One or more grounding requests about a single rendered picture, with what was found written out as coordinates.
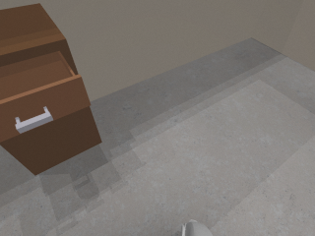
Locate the right robot thigh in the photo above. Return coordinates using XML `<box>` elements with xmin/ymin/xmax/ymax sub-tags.
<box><xmin>180</xmin><ymin>221</ymin><xmax>213</xmax><ymax>236</ymax></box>

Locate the handle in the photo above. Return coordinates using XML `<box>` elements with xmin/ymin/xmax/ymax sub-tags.
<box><xmin>15</xmin><ymin>106</ymin><xmax>53</xmax><ymax>134</ymax></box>

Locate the drawer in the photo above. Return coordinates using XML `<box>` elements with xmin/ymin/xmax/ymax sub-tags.
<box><xmin>0</xmin><ymin>51</ymin><xmax>91</xmax><ymax>143</ymax></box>

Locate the cabinet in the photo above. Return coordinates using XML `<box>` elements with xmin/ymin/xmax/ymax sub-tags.
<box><xmin>0</xmin><ymin>3</ymin><xmax>102</xmax><ymax>175</ymax></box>

